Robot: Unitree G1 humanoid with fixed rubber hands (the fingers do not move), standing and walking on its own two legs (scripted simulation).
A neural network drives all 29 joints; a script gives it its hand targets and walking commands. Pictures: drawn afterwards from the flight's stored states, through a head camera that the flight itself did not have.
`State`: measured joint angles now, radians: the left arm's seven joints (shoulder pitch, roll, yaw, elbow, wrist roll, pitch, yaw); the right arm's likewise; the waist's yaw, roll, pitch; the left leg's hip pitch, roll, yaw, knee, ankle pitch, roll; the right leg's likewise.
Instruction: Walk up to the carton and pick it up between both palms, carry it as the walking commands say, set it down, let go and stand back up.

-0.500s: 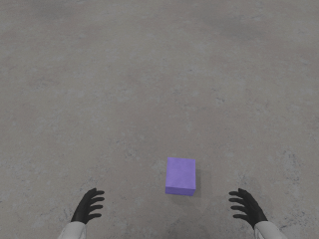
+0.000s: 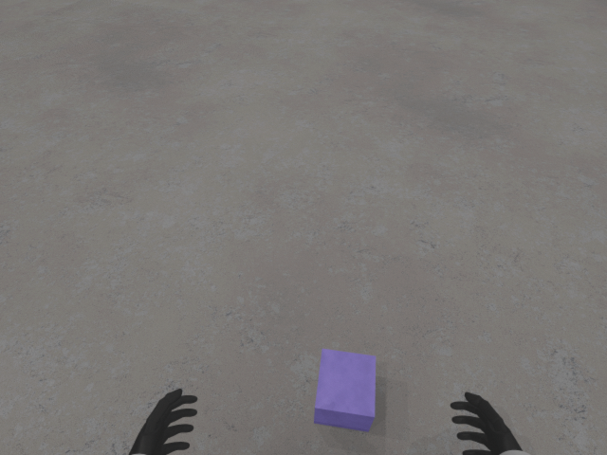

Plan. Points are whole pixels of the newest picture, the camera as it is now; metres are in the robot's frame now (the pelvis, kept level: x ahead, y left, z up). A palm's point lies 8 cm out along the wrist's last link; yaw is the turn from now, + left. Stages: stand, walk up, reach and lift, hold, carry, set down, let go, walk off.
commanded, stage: stand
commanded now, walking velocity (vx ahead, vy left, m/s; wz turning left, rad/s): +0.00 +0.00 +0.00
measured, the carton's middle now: (344, 389) +0.47 -0.09 -0.70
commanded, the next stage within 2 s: none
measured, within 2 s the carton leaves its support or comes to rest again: neither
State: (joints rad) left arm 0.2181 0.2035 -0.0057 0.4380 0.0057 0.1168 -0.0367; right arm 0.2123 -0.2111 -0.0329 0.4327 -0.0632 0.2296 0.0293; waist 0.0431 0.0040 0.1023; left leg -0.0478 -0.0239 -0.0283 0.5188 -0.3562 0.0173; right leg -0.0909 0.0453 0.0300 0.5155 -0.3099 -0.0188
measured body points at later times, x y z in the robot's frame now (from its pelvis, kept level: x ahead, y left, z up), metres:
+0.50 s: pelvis -0.01 -0.01 +0.00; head -0.04 -0.02 +0.45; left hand +0.10 +0.29 -0.08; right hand +0.12 -0.30 -0.09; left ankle -0.04 +0.11 -0.73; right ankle -0.01 -0.11 -0.73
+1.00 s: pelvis -0.04 +0.00 +0.01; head -0.07 +0.00 +0.46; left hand +0.05 +0.30 -0.10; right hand +0.07 -0.29 -0.11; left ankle -0.04 +0.11 -0.73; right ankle -0.01 -0.11 -0.73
